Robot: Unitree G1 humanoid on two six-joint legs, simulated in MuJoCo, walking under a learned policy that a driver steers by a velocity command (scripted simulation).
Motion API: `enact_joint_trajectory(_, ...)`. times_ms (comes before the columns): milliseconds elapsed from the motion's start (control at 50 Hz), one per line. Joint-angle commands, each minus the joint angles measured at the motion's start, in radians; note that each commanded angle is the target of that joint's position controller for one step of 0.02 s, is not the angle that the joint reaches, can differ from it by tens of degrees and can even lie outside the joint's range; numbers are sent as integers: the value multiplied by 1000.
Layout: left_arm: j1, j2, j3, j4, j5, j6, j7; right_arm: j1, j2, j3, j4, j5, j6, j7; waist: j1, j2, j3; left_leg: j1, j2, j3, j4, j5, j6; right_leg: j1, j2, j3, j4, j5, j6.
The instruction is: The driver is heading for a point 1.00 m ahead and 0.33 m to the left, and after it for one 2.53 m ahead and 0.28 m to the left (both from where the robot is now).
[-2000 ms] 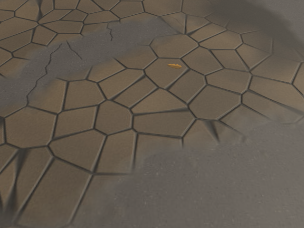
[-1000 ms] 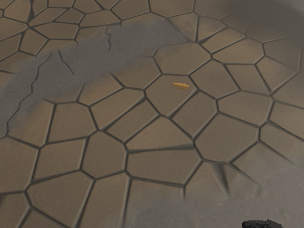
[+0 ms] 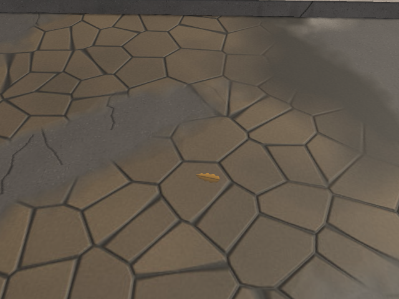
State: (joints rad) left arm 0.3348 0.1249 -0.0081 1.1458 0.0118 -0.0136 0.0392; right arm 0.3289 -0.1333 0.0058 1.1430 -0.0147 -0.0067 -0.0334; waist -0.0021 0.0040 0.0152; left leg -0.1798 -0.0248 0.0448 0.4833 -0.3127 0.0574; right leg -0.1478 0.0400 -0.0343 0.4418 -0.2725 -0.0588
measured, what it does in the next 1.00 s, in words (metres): walks ahead: left foot, then right foot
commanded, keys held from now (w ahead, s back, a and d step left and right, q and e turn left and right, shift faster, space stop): w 0.68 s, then w+q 0.32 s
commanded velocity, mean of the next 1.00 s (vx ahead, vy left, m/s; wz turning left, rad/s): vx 0.42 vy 0.00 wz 0.09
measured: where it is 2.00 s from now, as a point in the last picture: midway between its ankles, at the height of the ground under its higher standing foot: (174, 231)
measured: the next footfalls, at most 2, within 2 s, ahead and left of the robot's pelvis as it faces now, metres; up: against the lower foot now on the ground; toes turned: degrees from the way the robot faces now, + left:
left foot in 0.24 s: +0.12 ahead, +0.13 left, +0.00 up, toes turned +4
right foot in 0.74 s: +0.46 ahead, -0.03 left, +0.00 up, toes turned -4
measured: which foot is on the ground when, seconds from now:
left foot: down 0.00-0.00, up 0.02-0.22, down 0.24-0.74, up 0.76-1.00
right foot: down 0.00-0.26, up 0.28-0.72, down 0.74-1.00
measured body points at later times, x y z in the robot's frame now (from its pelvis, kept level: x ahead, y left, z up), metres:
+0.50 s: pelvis +0.15 +0.06 +0.01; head +0.16 +0.08 +0.46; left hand +0.25 +0.30 -0.14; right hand +0.06 -0.15 -0.14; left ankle +0.08 +0.12 -0.74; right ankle +0.22 -0.07 -0.67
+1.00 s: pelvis +0.43 +0.03 +0.00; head +0.45 +0.03 +0.45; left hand +0.38 +0.27 -0.14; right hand +0.52 -0.20 -0.14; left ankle +0.46 +0.18 -0.66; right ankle +0.42 -0.03 -0.74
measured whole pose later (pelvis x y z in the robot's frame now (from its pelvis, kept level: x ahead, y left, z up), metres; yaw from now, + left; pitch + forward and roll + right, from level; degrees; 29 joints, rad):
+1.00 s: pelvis +0.43 +0.03 +0.00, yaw +7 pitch -1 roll -1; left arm 0.36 0.19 0.06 1.05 0.02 -0.11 0.01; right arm 0.23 -0.20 -0.07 0.96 -0.03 -0.03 0.02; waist 0.00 0.03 0.05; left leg -0.61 0.09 0.00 1.11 -0.17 0.09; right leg -0.10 0.06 -0.22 0.30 -0.21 -0.10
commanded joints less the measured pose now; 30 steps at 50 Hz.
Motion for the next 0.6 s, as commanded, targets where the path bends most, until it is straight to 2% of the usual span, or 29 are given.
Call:
enact_joint_trajectory(20,169,152,44,10,1,7,-3,-2,-44,-11,-52,-18,-7,14,51,-137,186,-268,-9,20,137,-212,29,-54,-259,378,-278,-579,-152)
enact_joint_trajectory(40,180,159,52,12,4,5,-4,-27,-35,-10,-70,-28,-15,20,59,-153,209,-306,14,33,219,-148,29,-56,-325,455,-317,-581,-191)
enact_joint_trajectory(60,180,158,56,8,10,0,-5,-54,-50,-15,-91,-27,-24,25,60,-134,210,-344,38,14,285,-135,31,-53,-356,489,-340,-535,-213)
enact_joint_trajectory(100,159,168,64,-4,19,-16,-10,-74,-73,-27,-119,-21,-42,36,43,-96,177,-393,70,-22,346,-146,32,-3,-365,470,-335,-409,-218)
enact_joint_trajectory(120,139,163,65,-12,15,-23,-11,-77,-76,-31,-127,-15,-50,41,30,-81,160,-374,74,-21,316,-132,28,3,-343,419,-326,-345,-199)
enact_joint_trajectory(180,88,168,70,-30,4,-37,-13,-43,-55,-37,-132,-2,-60,49,-9,-94,125,-177,40,31,154,-55,20,-83,-263,267,-278,-221,-151)
enact_joint_trajectory(220,58,170,74,-38,-3,-38,-16,83,-43,-44,-88,3,-60,46,-64,-68,111,81,-18,87,17,31,14,-237,-202,186,-177,-239,-126)
enact_joint_trajectory(240,54,150,68,-45,2,-44,-17,175,-63,-54,-59,-1,-63,40,-97,-26,88,223,-6,50,-23,-6,16,-326,-164,147,-71,-241,-107)
enact_joint_trajectory(260,19,92,52,-71,8,-53,-25,298,-134,-73,-38,-18,-72,28,-151,160,62,324,191,-226,-190,-195,43,-428,-69,24,231,-179,-66)
enact_joint_trajectory(280,10,63,45,-119,8,-59,-36,396,-232,-95,-21,-9,-65,25,-155,344,46,363,402,-648,-380,-491,148,-615,25,-63,513,-272,-43)
enact_joint_trajectory(300,-28,131,61,-133,39,-56,-46,305,-188,-83,-36,-9,-55,21,-94,182,126,236,421,-673,-390,-531,174,-637,-51,17,664,-230,-58)
enact_joint_trajectory(320,-59,120,61,-142,37,-58,-58,199,-165,-75,-75,-7,-60,27,-50,81,162,156,386,-584,-383,-441,162,-633,-88,45,691,-121,-61)
enact_joint_trajectory(340,-51,100,56,-136,26,-63,-65,142,-154,-71,-95,-6,-69,30,-19,42,154,119,340,-479,-390,-289,143,-589,-110,55,671,-39,-51)
enact_joint_trajectory(380,-38,100,61,-125,27,-59,-73,124,-116,-57,-98,0,-88,25,9,31,116,121,273,-326,-392,-42,115,-533,-124,36,627,46,-24)
enact_joint_trajectory(400,-42,102,63,-125,25,-52,-74,153,-106,-52,-85,-1,-94,22,10,39,102,143,253,-273,-382,73,110,-532,-117,19,618,71,-15)
enact_joint_trajectory(460,-131,96,64,-158,20,-35,-73,234,-98,-42,-52,0,-101,18,-1,60,99,191,227,-178,-353,338,109,-589,-108,-17,574,119,4)
enact_joint_trajectory(540,-327,79,51,-236,12,-31,-74,259,-93,-31,-47,-3,-104,17,-29,76,130,167,200,-107,-350,514,110,-567,-84,-63,367,196,18)
enact_joint_trajectory(600,-410,80,43,-269,3,-33,-74,278,-108,-33,-38,-4,-108,13,-44,94,139,180,205,-79,-344,599,111,-483,-57,-95,218,232,-3)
